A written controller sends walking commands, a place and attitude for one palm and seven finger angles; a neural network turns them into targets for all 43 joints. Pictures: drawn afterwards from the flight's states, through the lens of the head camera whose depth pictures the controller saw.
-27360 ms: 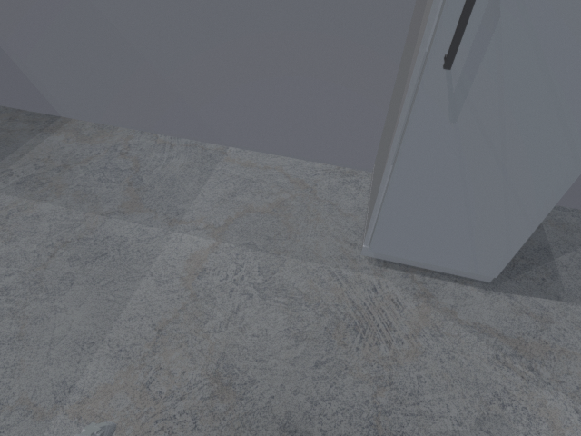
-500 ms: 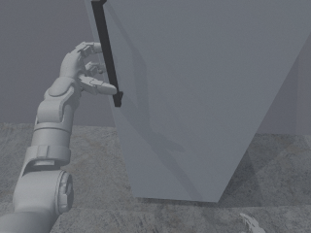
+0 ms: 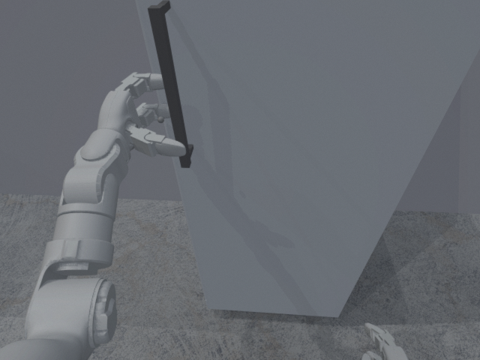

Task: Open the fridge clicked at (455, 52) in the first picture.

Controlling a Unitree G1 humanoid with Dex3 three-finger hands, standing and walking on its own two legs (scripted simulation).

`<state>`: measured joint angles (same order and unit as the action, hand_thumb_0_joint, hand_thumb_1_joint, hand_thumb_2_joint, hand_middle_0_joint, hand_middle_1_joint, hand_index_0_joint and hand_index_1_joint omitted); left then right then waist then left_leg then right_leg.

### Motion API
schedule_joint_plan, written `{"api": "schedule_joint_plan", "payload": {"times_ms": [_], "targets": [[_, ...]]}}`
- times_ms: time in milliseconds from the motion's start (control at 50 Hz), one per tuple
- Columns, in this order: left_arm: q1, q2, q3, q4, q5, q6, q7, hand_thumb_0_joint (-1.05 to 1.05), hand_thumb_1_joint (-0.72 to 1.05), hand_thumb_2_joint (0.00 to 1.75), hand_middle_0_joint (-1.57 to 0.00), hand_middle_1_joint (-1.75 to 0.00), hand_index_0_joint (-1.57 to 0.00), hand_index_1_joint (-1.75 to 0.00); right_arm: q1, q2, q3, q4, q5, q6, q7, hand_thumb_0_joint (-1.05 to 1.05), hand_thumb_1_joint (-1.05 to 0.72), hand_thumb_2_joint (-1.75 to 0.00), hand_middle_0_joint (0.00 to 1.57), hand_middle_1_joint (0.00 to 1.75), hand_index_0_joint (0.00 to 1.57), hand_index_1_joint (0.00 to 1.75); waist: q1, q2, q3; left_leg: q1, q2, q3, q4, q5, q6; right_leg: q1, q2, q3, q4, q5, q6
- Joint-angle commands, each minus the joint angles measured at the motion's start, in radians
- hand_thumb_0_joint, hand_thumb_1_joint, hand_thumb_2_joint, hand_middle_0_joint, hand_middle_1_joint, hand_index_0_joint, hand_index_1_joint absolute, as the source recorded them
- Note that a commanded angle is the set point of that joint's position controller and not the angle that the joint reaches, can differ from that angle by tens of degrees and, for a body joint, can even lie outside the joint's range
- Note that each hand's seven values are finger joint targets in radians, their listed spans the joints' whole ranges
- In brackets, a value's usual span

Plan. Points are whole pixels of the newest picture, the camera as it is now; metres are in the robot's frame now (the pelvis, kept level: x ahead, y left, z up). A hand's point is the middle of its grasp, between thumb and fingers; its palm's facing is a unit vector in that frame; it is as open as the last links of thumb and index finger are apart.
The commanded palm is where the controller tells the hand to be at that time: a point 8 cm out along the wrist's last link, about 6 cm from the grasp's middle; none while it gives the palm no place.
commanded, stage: slide the fingers in behind the handle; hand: left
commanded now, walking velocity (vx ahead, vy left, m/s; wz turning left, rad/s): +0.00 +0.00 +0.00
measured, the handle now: (176, 95) +0.46 +0.14 +0.25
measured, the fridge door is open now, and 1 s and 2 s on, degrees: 0 0 0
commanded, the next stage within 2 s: grip the handle and tug to test in 1.38 s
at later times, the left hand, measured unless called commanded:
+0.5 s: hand (174, 118) +0.41 +0.13 +0.24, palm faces -0.01 -1.00 +0.01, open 13.9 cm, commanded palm +0.39 +0.18 +0.24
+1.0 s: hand (186, 119) +0.40 +0.11 +0.24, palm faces +0.01 -1.00 -0.01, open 14.2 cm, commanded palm +0.38 +0.15 +0.24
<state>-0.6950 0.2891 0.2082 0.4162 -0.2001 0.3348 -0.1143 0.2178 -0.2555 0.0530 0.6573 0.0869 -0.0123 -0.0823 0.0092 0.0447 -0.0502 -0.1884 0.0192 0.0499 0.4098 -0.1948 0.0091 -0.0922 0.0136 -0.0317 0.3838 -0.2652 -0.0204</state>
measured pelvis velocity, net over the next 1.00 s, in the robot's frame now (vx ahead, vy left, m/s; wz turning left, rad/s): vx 0.01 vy -0.01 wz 0.01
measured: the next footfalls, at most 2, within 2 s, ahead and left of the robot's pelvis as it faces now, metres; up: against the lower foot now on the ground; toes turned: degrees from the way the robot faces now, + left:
none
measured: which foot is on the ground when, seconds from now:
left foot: down 0.00-1.00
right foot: down 0.00-1.00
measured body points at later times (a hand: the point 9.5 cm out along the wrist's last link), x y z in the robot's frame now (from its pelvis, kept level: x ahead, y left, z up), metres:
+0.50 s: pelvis +0.00 +0.00 +0.00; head -0.02 -0.02 +0.45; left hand +0.41 +0.19 +0.24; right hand +0.16 -0.23 -0.10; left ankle +0.02 +0.12 -0.74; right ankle -0.04 -0.10 -0.74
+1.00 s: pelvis +0.01 -0.01 +0.00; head -0.02 -0.03 +0.45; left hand +0.40 +0.16 +0.24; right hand +0.19 -0.23 -0.09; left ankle +0.02 +0.12 -0.74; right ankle -0.04 -0.10 -0.74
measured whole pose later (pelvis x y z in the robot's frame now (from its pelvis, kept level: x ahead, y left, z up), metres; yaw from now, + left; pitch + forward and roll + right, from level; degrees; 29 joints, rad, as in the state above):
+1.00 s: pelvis +0.01 -0.01 +0.00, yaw +0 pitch -2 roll +0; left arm -0.67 0.19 0.14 0.29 -0.18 0.42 -0.01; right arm 0.17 -0.24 0.06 0.65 0.07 0.02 -0.07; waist 0.02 0.04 -0.05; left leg -0.15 0.02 0.04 0.39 -0.20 0.00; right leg -0.06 0.02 -0.04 0.37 -0.28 -0.03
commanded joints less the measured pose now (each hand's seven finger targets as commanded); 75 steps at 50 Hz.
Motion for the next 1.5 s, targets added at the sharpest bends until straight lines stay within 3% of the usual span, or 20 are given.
{"api": "schedule_joint_plan", "payload": {"times_ms": [0,200,220,260,320,380,440,580,660,720,800,980,1100,1120,1180,1220,1320,1360,1420,1480], "targets": [[-0.540,0.186,0.042,-0.221,-0.013,-0.040,0.010,0.00,-0.50,0.30,-0.30,-1.20,-0.30,-1.20,-0.140,-0.115,-0.038,-0.146,-0.005,-0.051,-0.009,0.00,-0.90,-0.90,0.20,0.30,0.20,0.30,-0.011,-0.054,-0.221,0.198,-0.016,-0.040,-0.013,0.200,0.045,-0.084,0.005,0.009,-0.061,0.282,0.001],[-0.564,0.117,-0.012,-0.195,-0.012,-0.033,0.031,0.00,-0.50,0.30,-0.30,-1.20,-0.30,-1.20,-0.145,-0.105,-0.033,-0.137,-0.008,-0.048,-0.009,0.00,-0.90,-0.90,0.20,0.30,0.20,0.30,-0.021,-0.036,-0.232,0.216,-0.016,-0.048,-0.014,0.197,0.039,-0.096,0.005,0.006,-0.062,0.265,-0.002],[-0.542,0.154,0.016,-0.173,-0.008,-0.035,0.035,0.00,-0.50,0.30,-0.30,-1.20,-0.30,-1.20,-0.137,-0.115,-0.037,-0.131,-0.010,-0.044,-0.009,0.00,-0.90,-0.90,0.20,0.30,0.20,0.30,-0.014,-0.060,-0.235,0.214,-0.014,-0.050,-0.018,0.202,0.039,-0.080,0.003,0.006,-0.067,0.268,-0.002],[-0.562,0.136,0.007,-0.188,-0.009,-0.029,0.038,0.00,-0.50,0.30,-0.30,-1.20,-0.30,-1.20,-0.145,-0.108,-0.035,-0.139,-0.010,-0.043,-0.010,0.00,-0.90,-0.90,0.20,0.30,0.20,0.30,-0.014,-0.063,-0.247,0.211,-0.017,-0.044,-0.016,0.219,0.042,-0.072,0.002,0.007,-0.060,0.296,-0.001],[-0.509,0.172,0.048,-0.186,-0.009,-0.035,0.046,0.00,-0.50,0.30,-0.30,-1.20,-0.30,-1.20,-0.144,-0.111,-0.037,-0.144,-0.014,-0.037,-0.007,0.00,-0.90,-0.90,0.20,0.30,0.20,0.30,0.007,-0.079,-0.269,0.204,-0.019,-0.040,-0.017,0.247,0.041,-0.031,0.000,0.009,-0.056,0.331,-0.001],[-0.556,0.119,0.000,-0.228,-0.003,-0.043,0.050,0.00,-0.50,0.30,-0.30,-1.20,-0.30,-1.20,-0.147,-0.101,-0.034,-0.150,-0.012,-0.036,-0.005,0.00,-0.90,-0.90,0.20,0.30,0.20,0.30,-0.009,-0.053,-0.259,0.212,-0.017,-0.036,-0.013,0.254,0.041,-0.046,0.001,0.008,-0.051,0.341,-0.001],[-0.523,0.155,0.034,-0.237,-0.004,-0.047,0.055,0.00,-0.50,0.30,-0.30,-1.20,-0.30,-1.20,-0.146,-0.108,-0.038,-0.150,-0.013,-0.034,-0.004,0.00,-0.90,-0.90,0.20,0.30,0.20,0.30,0.000,-0.071,-0.262,0.212,-0.016,-0.036,-0.017,0.265,0.045,-0.030,0.001,0.010,-0.056,0.353,0.000],[-0.557,0.060,-0.045,-0.313,0.002,-0.029,0.064,0.00,-0.50,0.30,-0.30,-1.20,-0.30,-1.20,-0.153,-0.098,-0.039,-0.151,-0.012,-0.040,0.001,0.00,-0.90,-0.90,0.20,0.30,0.20,0.30,-0.014,-0.019,-0.277,0.250,-0.015,-0.037,-0.005,0.292,0.039,-0.052,0.006,0.003,-0.045,0.365,-0.004],[-0.524,0.021,-0.061,-0.331,-0.003,-0.009,0.081,0.00,-0.50,0.30,-0.30,-1.20,-0.30,-1.20,-0.162,-0.096,-0.040,-0.151,-0.014,-0.039,0.006,0.00,-0.90,-0.90,0.20,0.30,0.20,0.30,-0.006,-0.043,-0.287,0.257,-0.015,-0.042,-0.005,0.317,0.036,-0.041,0.007,-0.002,-0.037,0.386,-0.005],[-0.451,0.046,-0.020,-0.294,-0.005,0.010,0.101,0.00,-0.50,0.30,-0.30,-1.20,-0.30,-1.20,-0.164,-0.100,-0.042,-0.145,-0.019,-0.029,0.008,0.00,-0.90,-0.90,0.20,0.30,0.20,0.30,0.013,-0.104,-0.262,0.235,-0.015,-0.039,-0.011,0.308,0.036,-0.029,0.009,-0.004,-0.045,0.386,0.000],[-0.501,0.026,-0.050,-0.335,0.012,0.010,0.106,0.00,-0.50,0.30,-0.30,-1.20,-0.30,-1.20,-0.173,-0.092,-0.037,-0.147,-0.020,-0.025,0.008,0.00,-0.90,-0.90,0.20,0.30,0.20,0.30,-0.003,-0.095,-0.259,0.237,-0.019,-0.030,-0.010,0.302,0.043,-0.030,0.004,0.005,-0.045,0.402,0.002],[-0.494,0.012,-0.067,-0.371,0.003,0.015,0.085,0.00,-0.50,0.30,-0.30,-1.20,-0.30,-1.20,-0.193,-0.084,-0.030,-0.159,-0.021,-0.017,0.008,0.00,-0.90,-0.90,0.20,0.30,0.20,0.30,-0.001,-0.065,-0.260,0.239,-0.026,-0.028,-0.006,0.309,0.042,-0.014,0.000,0.005,-0.045,0.431,0.002],[-0.518,0.038,-0.047,-0.322,-0.004,0.023,0.081,0.00,-0.50,0.30,-0.30,-1.20,-0.30,-1.20,-0.194,-0.088,-0.029,-0.147,-0.021,-0.011,0.000,0.00,-0.90,-0.90,0.20,0.30,0.20,0.30,-0.008,-0.088,-0.238,0.218,-0.030,-0.029,-0.013,0.268,0.044,-0.024,-0.002,0.009,-0.057,0.396,0.007],[-0.473,0.072,-0.011,-0.303,-0.004,0.022,0.083,0.00,-0.50,0.30,-0.30,-1.20,-0.30,-1.20,-0.193,-0.093,-0.033,-0.147,-0.021,-0.010,-0.001,0.00,-0.90,-0.90,0.20,0.30,0.20,0.30,0.006,-0.086,-0.234,0.220,-0.028,-0.028,-0.013,0.269,0.045,-0.021,-0.003,0.011,-0.064,0.391,0.007],[-0.519,0.015,-0.065,-0.345,-0.001,0.013,0.083,0.00,-0.50,0.30,-0.30,-1.20,-0.30,-1.20,-0.194,-0.084,-0.029,-0.152,-0.021,-0.015,0.002,0.00,-0.90,-0.90,0.20,0.30,0.20,0.30,-0.005,-0.050,-0.269,0.242,-0.030,-0.031,-0.007,0.300,0.043,-0.019,-0.002,0.007,-0.048,0.415,0.001],[-0.470,0.043,-0.041,-0.333,0.001,0.009,0.086,0.00,-0.50,0.30,-0.30,-1.20,-0.30,-1.20,-0.194,-0.090,-0.033,-0.153,-0.020,-0.011,0.005,0.00,-0.90,-0.90,0.20,0.30,0.20,0.30,0.007,-0.051,-0.270,0.240,-0.027,-0.032,-0.007,0.310,0.041,-0.008,-0.001,0.005,-0.047,0.420,0.000],[-0.488,0.060,-0.027,-0.300,-0.003,0.007,0.086,0.00,-0.50,0.30,-0.30,-1.20,-0.30,-1.20,-0.184,-0.097,-0.036,-0.146,-0.022,-0.010,0.000,0.00,-0.90,-0.90,0.20,0.30,0.20,0.30,0.002,-0.104,-0.247,0.223,-0.025,-0.034,-0.016,0.274,0.045,-0.017,0.000,0.006,-0.057,0.388,0.005],[-0.531,0.018,-0.066,-0.292,0.000,0.008,0.088,0.00,-0.50,0.30,-0.30,-1.20,-0.30,-1.20,-0.187,-0.088,-0.031,-0.144,-0.019,-0.014,-0.002,0.00,-0.90,-0.90,0.20,0.30,0.20,0.30,-0.012,-0.087,-0.233,0.223,-0.027,-0.036,-0.016,0.252,0.045,-0.042,0.000,0.006,-0.060,0.355,0.004],[-0.537,0.057,-0.038,-0.266,0.007,0.005,0.096,0.00,-0.50,0.30,-0.30,-1.20,-0.30,-1.20,-0.174,-0.097,-0.035,-0.132,-0.021,-0.014,-0.003,0.00,-0.90,-0.90,0.20,0.30,0.20,0.30,-0.008,-0.072,-0.228,0.225,-0.024,-0.037,-0.016,0.250,0.043,-0.046,0.000,0.008,-0.066,0.341,0.003],[-0.552,0.024,-0.061,-0.276,0.005,0.000,0.094,0.00,-0.45,0.32,-0.30,-1.21,-0.30,-1.21,-0.175,-0.088,-0.031,-0.138,-0.021,-0.018,-0.002,0.00,-0.90,-0.90,0.20,0.30,0.20,0.30,-0.010,-0.060,-0.253,0.229,-0.026,-0.039,-0.012,0.262,0.041,-0.040,0.001,0.003,-0.054,0.352,0.000]]}}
